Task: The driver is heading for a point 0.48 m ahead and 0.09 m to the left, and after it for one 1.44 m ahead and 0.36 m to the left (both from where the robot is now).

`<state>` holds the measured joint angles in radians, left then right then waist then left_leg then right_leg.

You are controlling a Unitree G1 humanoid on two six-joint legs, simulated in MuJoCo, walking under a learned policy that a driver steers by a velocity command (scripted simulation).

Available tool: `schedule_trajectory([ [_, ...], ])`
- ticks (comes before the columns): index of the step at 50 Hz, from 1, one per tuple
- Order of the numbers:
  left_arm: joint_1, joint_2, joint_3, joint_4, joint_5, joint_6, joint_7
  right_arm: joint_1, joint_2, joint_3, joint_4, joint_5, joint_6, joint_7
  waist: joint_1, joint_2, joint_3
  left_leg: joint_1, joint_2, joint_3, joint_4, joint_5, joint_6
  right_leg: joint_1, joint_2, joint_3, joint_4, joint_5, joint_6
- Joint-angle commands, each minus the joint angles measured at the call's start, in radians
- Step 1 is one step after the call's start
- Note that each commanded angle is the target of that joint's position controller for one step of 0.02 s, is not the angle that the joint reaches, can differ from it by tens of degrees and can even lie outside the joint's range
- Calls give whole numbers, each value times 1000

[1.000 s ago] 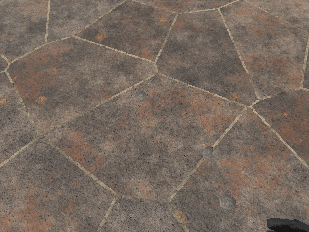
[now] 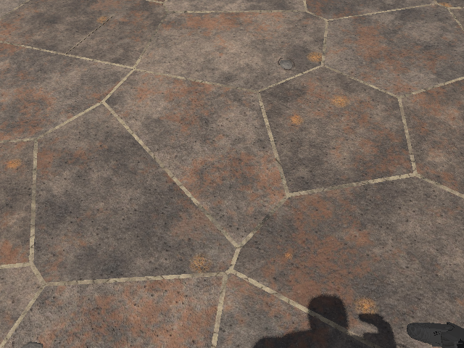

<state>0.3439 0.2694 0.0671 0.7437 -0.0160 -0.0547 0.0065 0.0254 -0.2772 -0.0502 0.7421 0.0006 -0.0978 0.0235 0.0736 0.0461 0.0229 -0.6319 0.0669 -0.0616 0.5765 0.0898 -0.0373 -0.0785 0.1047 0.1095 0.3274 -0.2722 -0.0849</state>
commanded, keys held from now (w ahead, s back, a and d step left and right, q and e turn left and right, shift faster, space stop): w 0.42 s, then q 0.58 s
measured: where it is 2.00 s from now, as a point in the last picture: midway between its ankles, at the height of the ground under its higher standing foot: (253, 342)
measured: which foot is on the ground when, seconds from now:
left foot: up 0.00-0.10, down 0.12-0.62, up 0.64-1.00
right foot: down 0.00-0.14, up 0.16-0.58, down 0.60-1.00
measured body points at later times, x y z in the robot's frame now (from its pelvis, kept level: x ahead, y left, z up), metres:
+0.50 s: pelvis +0.28 +0.04 +0.00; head +0.31 +0.04 +0.45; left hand +0.50 +0.27 -0.09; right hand +0.28 -0.24 -0.12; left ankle +0.22 +0.14 -0.74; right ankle +0.45 -0.14 -0.69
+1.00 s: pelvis +0.40 +0.02 -0.01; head +0.43 +0.04 +0.44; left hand +0.49 +0.32 -0.12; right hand +0.60 -0.24 -0.10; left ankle +0.40 +0.13 -0.73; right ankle +0.49 -0.11 -0.74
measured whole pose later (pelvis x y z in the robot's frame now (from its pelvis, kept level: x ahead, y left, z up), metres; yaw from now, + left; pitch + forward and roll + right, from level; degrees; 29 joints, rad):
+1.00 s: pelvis +0.40 +0.02 -0.01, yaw +14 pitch +1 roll -2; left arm 0.11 0.29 0.07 0.77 0.00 0.00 0.03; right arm 0.19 -0.31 -0.07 0.71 0.01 0.07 0.00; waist 0.00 0.00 0.04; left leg -0.41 0.07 0.04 0.73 -0.30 -0.01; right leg -0.31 -0.08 -0.20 0.46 -0.15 0.00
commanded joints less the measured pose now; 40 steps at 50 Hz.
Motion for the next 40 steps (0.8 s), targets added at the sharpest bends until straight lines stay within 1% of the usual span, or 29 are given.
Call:
schedule_trajectory([
  [1,65,160,43,-19,-2,-6,6,-134,-88,-16,-102,5,-25,14,22,-124,22,23,-24,20,-63,-17,32,15,-287,169,-45,268,-131],
  [4,59,172,48,-7,1,8,11,-78,-111,-26,-96,5,-34,19,-14,-159,9,89,-47,46,-97,-142,77,92,-311,190,29,445,-107],
  [5,37,170,46,-12,0,12,12,5,-130,-38,-74,1,-36,15,-63,-159,-37,211,-76,77,-130,-139,102,90,-279,163,115,612,-88],
  [6,21,149,35,-23,5,13,10,141,-166,-55,-41,-7,-39,11,-128,-142,-145,432,-41,51,-105,-86,144,28,-227,119,282,674,-60],
  [7,46,105,16,-46,24,9,12,310,-230,-70,-22,-18,-38,7,-175,-19,-304,754,140,-170,-58,-54,232,-191,-138,65,584,417,-15],
  [8,171,38,-2,-39,0,-6,8,387,-254,-79,21,-10,-27,16,-132,277,-398,1017,314,-611,-189,-303,364,-532,3,24,888,-264,52],
  [9,107,126,10,-33,-12,-15,5,380,-167,-55,19,20,-23,17,-168,163,-314,984,300,-663,-259,-517,332,-658,-48,93,981,-295,48],
  [10,-6,160,19,-61,-19,-20,1,306,-134,-44,7,19,-16,11,-169,77,-170,848,272,-521,-282,-512,292,-704,-96,55,981,-203,47],
  [11,-69,152,16,-75,-8,-24,2,246,-124,-36,-5,5,-9,8,-145,2,-94,710,235,-419,-305,-413,274,-678,-142,13,937,-123,48],
  [12,-91,140,19,-82,5,-26,0,213,-106,-29,-7,-5,-7,7,-120,-10,-47,613,202,-355,-330,-317,272,-649,-173,0,876,-74,52],
  [13,-73,126,20,-79,7,-24,-2,200,-95,-23,-7,-14,-10,6,-92,16,-46,556,176,-307,-351,-245,267,-595,-197,-3,838,-44,55],
  [14,-53,108,18,-73,5,-19,-3,198,-89,-21,-3,-11,-12,6,-79,36,-51,529,158,-269,-370,-200,269,-566,-205,-12,805,-35,61],
  [16,-59,81,11,-76,8,-11,-1,210,-108,-25,12,0,-17,3,-70,41,-43,495,153,-205,-401,-115,283,-569,-218,-34,734,-16,77],
  [18,-124,68,3,-98,14,-11,0,228,-139,-33,25,4,-14,-6,-82,23,-24,489,150,-154,-427,-52,287,-601,-228,-49,626,71,96],
  [20,-183,54,-4,-109,14,-16,-4,246,-149,-35,36,8,-7,-11,-101,16,-16,490,122,-90,-435,-21,264,-586,-223,-62,496,194,101],
  [23,-288,38,-11,-134,16,-29,-14,298,-153,-33,63,16,8,-17,-136,11,10,470,83,-28,-396,113,231,-497,-172,-93,308,331,106],
  [25,-329,43,-9,-147,16,-39,-23,348,-159,-34,86,19,24,-22,-149,24,-2,506,89,-38,-338,187,218,-451,-133,-96,243,371,103],
  [27,-339,64,0,-154,20,-46,-31,352,-165,-36,91,22,40,-29,-137,42,-16,553,102,-77,-263,205,197,-421,-112,-76,184,346,87],
  [29,-255,103,18,-130,28,-51,-28,304,-181,-43,75,27,50,-38,-75,59,-57,561,92,-109,-151,218,158,-298,-99,-71,109,356,57],
  [30,-174,138,31,-108,38,-53,-20,291,-166,-40,62,25,49,-39,-36,41,-110,516,43,-92,-44,210,123,-146,-121,-76,72,487,30],
  [31,-53,209,46,-98,59,-53,-6,271,-110,-21,20,2,42,-39,6,-59,-250,351,-31,-56,196,-46,74,129,-291,52,166,874,-32],
  [32,-40,235,46,-107,64,-31,-2,472,-19,8,38,0,39,-33,-56,-314,-419,68,-135,-2,544,-804,8,428,-589,311,236,1162,-211],
  [33,-33,181,37,-124,41,-8,-4,492,-123,-12,54,21,46,-32,-20,-273,-513,36,-95,-76,661,-832,-1,399,-572,365,190,918,-225],
  [34,-82,140,26,-126,30,5,0,392,-165,-31,33,37,60,-36,-16,-212,-385,-38,-61,-46,705,-761,-14,300,-511,272,139,726,-193],
  [35,-139,115,16,-118,24,14,6,337,-151,-33,20,33,79,-45,-36,-167,-281,-63,-31,-14,689,-693,-27,175,-464,208,93,579,-166],
  [36,-193,94,8,-114,25,20,7,326,-146,-39,20,24,104,-54,-62,-161,-203,-29,-5,-9,667,-650,-41,34,-436,149,43,460,-155],
  [37,-240,105,11,-108,37,22,7,341,-128,-40,15,23,130,-60,-96,-192,-154,54,7,2,639,-610,-50,-111,-410,94,-13,366,-146],
  [38,-273,111,15,-106,46,20,6,355,-109,-39,11,20,146,-66,-113,-208,-126,111,0,27,617,-575,-53,-201,-390,44,-55,312,-147],
  [40,-304,117,20,-97,49,13,10,351,-93,-41,-4,13,158,-69,-126,-205,-114,154,5,44,544,-521,-47,-253,-391,-22,-85,289,-155],
])
Velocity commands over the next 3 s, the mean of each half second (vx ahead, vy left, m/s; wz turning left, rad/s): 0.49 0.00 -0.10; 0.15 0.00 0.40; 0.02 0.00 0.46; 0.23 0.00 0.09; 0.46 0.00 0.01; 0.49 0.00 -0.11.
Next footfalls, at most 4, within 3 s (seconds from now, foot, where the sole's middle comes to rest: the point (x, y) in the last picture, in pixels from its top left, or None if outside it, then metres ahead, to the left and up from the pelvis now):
0.12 left None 0.26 0.14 -0.78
0.60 right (307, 331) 0.53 -0.11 -0.78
1.02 left None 0.44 0.14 -0.78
1.48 right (296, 332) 0.52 -0.07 -0.78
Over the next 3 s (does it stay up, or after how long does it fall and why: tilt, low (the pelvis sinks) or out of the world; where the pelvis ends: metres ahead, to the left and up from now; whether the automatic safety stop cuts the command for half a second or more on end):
stays up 0.98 0.31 0.00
